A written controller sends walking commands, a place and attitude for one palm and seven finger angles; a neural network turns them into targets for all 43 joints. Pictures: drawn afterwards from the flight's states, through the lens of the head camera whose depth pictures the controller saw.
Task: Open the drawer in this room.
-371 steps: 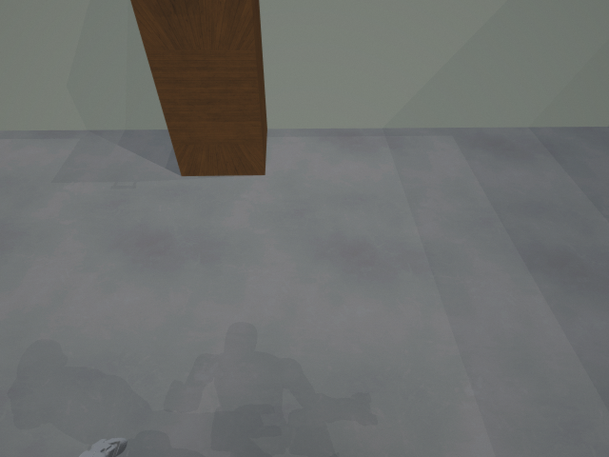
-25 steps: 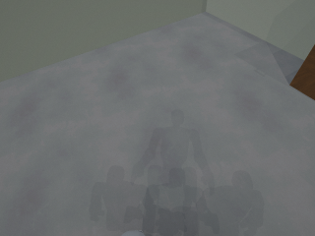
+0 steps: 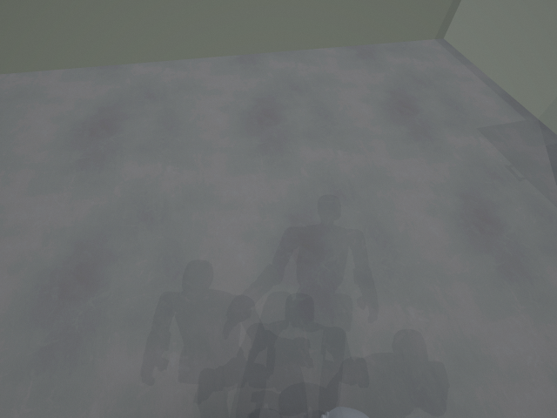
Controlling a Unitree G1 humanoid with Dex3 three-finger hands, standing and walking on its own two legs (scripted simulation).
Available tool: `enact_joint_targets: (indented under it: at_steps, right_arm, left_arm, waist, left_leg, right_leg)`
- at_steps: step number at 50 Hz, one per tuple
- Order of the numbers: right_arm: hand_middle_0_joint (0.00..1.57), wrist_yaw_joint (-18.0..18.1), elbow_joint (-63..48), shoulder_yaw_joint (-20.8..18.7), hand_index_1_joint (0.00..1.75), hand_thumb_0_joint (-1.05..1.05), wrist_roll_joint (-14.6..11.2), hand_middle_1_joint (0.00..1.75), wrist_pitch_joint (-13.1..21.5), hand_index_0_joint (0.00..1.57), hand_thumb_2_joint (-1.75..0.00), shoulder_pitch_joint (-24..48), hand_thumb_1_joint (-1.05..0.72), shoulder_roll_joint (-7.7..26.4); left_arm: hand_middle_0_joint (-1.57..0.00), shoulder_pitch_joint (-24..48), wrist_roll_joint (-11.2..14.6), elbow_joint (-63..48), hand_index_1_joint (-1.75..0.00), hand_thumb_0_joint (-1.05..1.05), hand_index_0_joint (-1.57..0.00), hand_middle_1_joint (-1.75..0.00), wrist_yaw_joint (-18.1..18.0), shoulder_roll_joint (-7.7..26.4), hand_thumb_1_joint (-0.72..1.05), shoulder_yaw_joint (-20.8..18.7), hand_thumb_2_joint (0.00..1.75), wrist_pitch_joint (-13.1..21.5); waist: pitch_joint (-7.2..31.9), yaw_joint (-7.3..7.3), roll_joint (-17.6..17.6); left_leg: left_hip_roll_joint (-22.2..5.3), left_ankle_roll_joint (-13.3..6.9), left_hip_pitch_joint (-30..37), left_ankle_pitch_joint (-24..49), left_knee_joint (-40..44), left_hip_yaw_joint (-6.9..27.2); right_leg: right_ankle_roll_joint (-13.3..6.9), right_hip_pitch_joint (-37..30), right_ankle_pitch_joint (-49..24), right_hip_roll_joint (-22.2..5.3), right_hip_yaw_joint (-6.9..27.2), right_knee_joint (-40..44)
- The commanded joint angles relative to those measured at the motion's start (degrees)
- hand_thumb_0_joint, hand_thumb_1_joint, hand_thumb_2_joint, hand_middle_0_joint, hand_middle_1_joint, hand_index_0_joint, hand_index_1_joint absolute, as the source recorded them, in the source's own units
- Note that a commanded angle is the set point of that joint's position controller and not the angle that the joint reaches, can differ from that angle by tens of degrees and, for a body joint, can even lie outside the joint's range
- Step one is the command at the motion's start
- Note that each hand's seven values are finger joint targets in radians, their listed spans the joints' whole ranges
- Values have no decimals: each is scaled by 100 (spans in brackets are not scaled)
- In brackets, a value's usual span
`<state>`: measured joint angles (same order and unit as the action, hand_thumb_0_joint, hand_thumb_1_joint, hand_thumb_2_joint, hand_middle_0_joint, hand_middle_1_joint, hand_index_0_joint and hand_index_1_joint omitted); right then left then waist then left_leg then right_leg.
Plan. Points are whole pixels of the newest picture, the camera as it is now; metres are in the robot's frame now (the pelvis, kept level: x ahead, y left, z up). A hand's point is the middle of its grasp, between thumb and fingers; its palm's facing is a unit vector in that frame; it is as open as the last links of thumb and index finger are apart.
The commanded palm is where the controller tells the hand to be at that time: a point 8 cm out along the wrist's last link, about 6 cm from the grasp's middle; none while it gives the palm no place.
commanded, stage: turn or walk to find it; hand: left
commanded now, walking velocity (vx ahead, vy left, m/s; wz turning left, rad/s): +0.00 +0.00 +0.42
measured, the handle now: out of the picture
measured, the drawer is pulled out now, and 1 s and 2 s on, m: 0.00 0.00 0.00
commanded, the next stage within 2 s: none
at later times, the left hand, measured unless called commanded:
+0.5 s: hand out of the picture +0.03 +0.14 -0.14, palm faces +0.19 -0.94 -0.27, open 7.4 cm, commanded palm none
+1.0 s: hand out of the picture -0.10 +0.21 -0.17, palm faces +0.44 -0.86 -0.24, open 7.4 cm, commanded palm none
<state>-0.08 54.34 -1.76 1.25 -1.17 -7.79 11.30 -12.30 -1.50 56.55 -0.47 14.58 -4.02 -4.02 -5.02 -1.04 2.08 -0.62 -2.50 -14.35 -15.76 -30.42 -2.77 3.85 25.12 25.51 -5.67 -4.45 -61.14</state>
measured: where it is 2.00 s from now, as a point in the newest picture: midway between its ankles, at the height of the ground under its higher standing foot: outside the picture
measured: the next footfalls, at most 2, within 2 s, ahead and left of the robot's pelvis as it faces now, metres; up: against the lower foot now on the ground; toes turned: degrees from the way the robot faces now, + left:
right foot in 0.32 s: +0.02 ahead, -0.15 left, +0.00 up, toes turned +3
left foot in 0.80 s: -0.05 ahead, +0.09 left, +0.00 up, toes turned +26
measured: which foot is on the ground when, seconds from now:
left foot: down 0.00-0.34, up 0.36-0.78, down 0.80-1.00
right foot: up 0.00-0.30, down 0.32-0.80, up 0.82-1.00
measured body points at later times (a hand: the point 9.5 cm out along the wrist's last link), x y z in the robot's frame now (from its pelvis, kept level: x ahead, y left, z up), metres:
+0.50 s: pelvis -0.02 -0.05 +0.00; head +0.02 -0.09 +0.45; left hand +0.02 +0.19 -0.12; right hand +0.06 -0.30 -0.16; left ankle -0.07 +0.09 -0.65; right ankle -0.02 -0.15 -0.74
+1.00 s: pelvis -0.05 -0.01 +0.00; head -0.02 +0.03 +0.45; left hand -0.12 +0.25 -0.15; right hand +0.15 -0.19 -0.13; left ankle -0.09 +0.07 -0.74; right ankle -0.01 -0.16 -0.66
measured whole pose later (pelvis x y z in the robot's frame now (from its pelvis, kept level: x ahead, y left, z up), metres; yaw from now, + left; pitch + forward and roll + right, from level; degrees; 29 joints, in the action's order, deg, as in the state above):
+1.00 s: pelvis -0.05 -0.01 +0.00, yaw +24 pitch +0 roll -1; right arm 0.1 53.4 -1.6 1.1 -1.0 -7.2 11.7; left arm -12.2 -1.2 55.8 -0.4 15.0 -3.9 -3.7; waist -4.8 -1.3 1.4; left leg -0.1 -2.5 -12.7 -15.5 -28.5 -2.0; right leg 4.5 25.7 24.9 -5.8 -3.4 -61.9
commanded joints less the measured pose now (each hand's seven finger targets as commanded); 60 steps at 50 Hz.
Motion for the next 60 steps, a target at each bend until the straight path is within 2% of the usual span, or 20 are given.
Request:
enact_joint_targets:
  at_steps: [1, 9, 14, 15, 16, 17, 18, 19, 20, 23, 34, 36, 38, 39, 40, 41, 43, 47, 55, 60]
  right_arm:
    - [20, 110, -280, -300, 30, 0, -25, 30, 86, 20, -90, -218, -90, 1150]
    - [20, 77, -246, -406, 30, 0, 31, 30, 27, 20, -90, -564, -90, 1206]
    - [20, 45, -341, -436, 30, 0, 0, 30, -8, 20, -90, -319, -90, 1171]
    - [20, 26, -390, -413, 30, 0, -35, 30, -9, 20, -90, -294, -90, 1035]
    - [20, -8, -468, -363, 30, 0, -83, 30, -10, 20, -90, -376, -90, 681]
    - [20, 0, -617, -340, 30, 0, -49, 30, -24, 20, -90, -203, -90, 576]
    - [20, -9, -576, -406, 30, 0, -10, 30, -86, 20, -90, -176, -90, 781]
    - [20, -19, -468, -430, 30, 0, 16, 30, -177, 20, -90, -300, -90, 802]
    - [20, -43, -296, -441, 30, 0, 18, 30, -211, 20, -90, -344, -90, 788]
    - [20, -96, -101, -394, 30, 0, 5, 30, -220, 20, -90, -596, -90, 636]
    - [20, -77, -312, -209, 30, 0, -70, 30, -130, 20, -90, 223, -90, 512]
    - [20, -61, -295, -198, 30, 0, -75, 30, -90, 20, -90, 33, -90, 544]
    - [20, -65, -207, -226, 30, 0, -56, 30, -28, 20, -90, -343, -90, 708]
    - [20, -63, -181, -313, 30, 0, -29, 30, 34, 20, -90, -570, -90, 1088]
    - [20, -27, -202, -442, 30, 0, -7, 30, 58, 20, -90, -820, -90, 1638]
    - [20, 8, -98, -463, 30, 0, -26, 30, -4, 20, -90, -1037, -90, 1756]
    - [20, 127, -115, -374, 30, 0, 1, 30, 38, 20, -90, -719, -90, 1409]
    - [20, 128, -322, -286, 30, 0, -18, 30, 70, 20, -90, -205, -90, 1196]
    - [20, 79, -330, -353, 30, 0, 18, 30, 35, 20, -90, -415, -90, 1216]
    - [20, 57, -378, -402, 30, 0, 37, 30, -8, 20, -90, -338, -90, 1211]
  left_arm:
    - [-20, -32, 26, -410, -30, 0, -20, -30, -5, 356, 90, -58, 90, 181]
    - [-20, 421, 54, -708, -30, 0, -20, -30, -50, 223, 90, -5, 90, 224]
    - [-20, -175, 109, -608, -30, 0, -20, -30, -93, 287, 90, -24, 90, 316]
    - [-20, -402, 93, -572, -30, 0, -20, -30, -115, 448, 90, -56, 90, 360]
    - [-20, -511, 6, -574, -30, 0, -20, -30, -155, 884, 90, -145, 90, 419]
    - [-20, -439, -19, -647, -30, 0, -20, -30, -168, 1224, 90, -189, 90, 414]
    - [-20, -279, 17, -725, -30, 0, -20, -30, -173, 1099, 90, -131, 90, 389]
    - [-20, 60, 35, -766, -30, 0, -20, -30, -214, 820, 90, -152, 90, 421]
    - [-20, 274, 46, -824, -30, 0, -20, -30, -180, 700, 90, -81, 90, 417]
    - [-20, 247, 52, -805, -30, 0, -20, -30, -138, 478, 90, 15, 90, 481]
    - [-20, -449, -50, -458, -30, 0, -20, -30, -146, 888, 90, -132, 90, 418]
    - [-20, -403, -40, -430, -30, 0, -20, -30, -135, 970, 90, -157, 90, 396]
    - [-20, -246, 32, -430, -30, 0, -20, -30, -115, 936, 90, -157, 90, 363]
    - [-20, -296, 73, -494, -30, 0, -20, -30, -96, 746, 90, -130, 90, 331]
    - [-20, -282, 103, -711, -30, 0, -20, -30, -70, 354, 90, -15, 90, 302]
    - [-20, 10, 52, -788, -30, 0, -20, -30, -108, 395, 90, 24, 90, 235]
    - [-20, 214, 48, -665, -30, 0, -20, -30, -97, 369, 90, -21, 90, 192]
    - [-20, 12, 60, -487, -30, 0, -20, -30, -23, 401, 90, -28, 90, 208]
    - [-20, 328, 67, -720, -30, 0, -20, -30, -50, 298, 90, -4, 90, 180]
    - [-20, 141, 109, -739, -30, 0, -20, -30, -67, 251, 90, 4, 90, 273]
  waist:
    - [595, 129, -915]
    - [710, 353, -1053]
    - [945, 30, -984]
    - [1026, -86, -608]
    - [1084, -123, 662]
    - [807, -195, 1599]
    - [725, -123, 933]
    - [578, 52, 1331]
    - [287, 150, 870]
    - [227, 249, 669]
    - [542, -183, 896]
    - [690, -90, 961]
    - [872, 165, 625]
    - [1108, 279, -359]
    - [1130, 395, -1982]
    - [1170, 527, -1590]
    - [913, 414, -1646]
    - [703, 164, -936]
    - [594, 261, -1061]
    - [712, 165, -1137]
  left_leg:
    - [-1238, -588, 604, 1839, 1363, 1294]
    - [-1290, -791, 764, 2084, 1126, 1901]
    - [-947, -498, 1, 2188, 596, 1954]
    - [-678, -235, -543, 1460, 294, 1767]
    - [-48, 170, -1535, 45, -656, 1058]
    - [448, 413, -2026, -1641, -1928, 487]
    - [246, 375, -1797, -1622, -2878, 736]
    - [84, 381, -1836, -1387, -3314, 869]
    - [54, 432, -1812, -1031, -3737, 765]
    - [-16, 586, -1866, -427, -3949, 504]
    - [-173, 603, -1053, -1122, -1507, -103]
    - [-108, 540, -637, -789, -798, -266]
    - [-127, 441, 311, 409, 444, -258]
    - [-752, 207, 1234, 1514, 897, 546]
    - [-2162, -535, 1890, 3769, 963, 2317]
    - [-2466, -991, 1504, 4017, 929, 2184]
    - [-1905, -893, 1352, 4100, 870, 1757]
    - [-1373, -655, 965, 3499, 952, 1129]
    - [-1325, -776, 688, 2351, 1151, 1657]
    - [-1113, -663, 276, 2602, 783, 1941]
  right_leg:
    - [90, 436, -418, -23, 296, -153]
    - [78, 66, 36, 197, 271, 1335]
    - [-28, -1432, -1009, 384, 146, 3316]
    - [-81, -2141, -1462, 127, 325, 4034]
    - [-439, -2839, -1382, -1052, 1423, 4503]
    - [-1054, -2378, -2130, -2156, 2388, 4629]
    - [-1281, -1714, -2188, -2163, 1992, 4588]
    - [-1189, -1466, -1976, -1875, 1729, 4675]
    - [-1046, -1274, -1952, -1533, 1382, 4609]
    - [-858, -1533, -2826, -1081, 486, 4312]
    - [-1185, -2267, -4131, -1514, 176, 3747]
    - [-1062, -2233, -4194, -1495, 38, 3483]
    - [-671, -1779, -3588, -1289, -325, 2867]
    - [-349, -929, -2462, -933, -557, 1961]
    - [65, 568, 793, -208, -636, 865]
    - [2, 447, 1339, -151, -82, 150]
    - [11, 743, 686, -196, 260, -299]
    - [87, 490, -121, -91, 270, -271]
    - [118, 160, -41, 59, 285, 872]
    - [11, -809, -348, 364, 125, 2404]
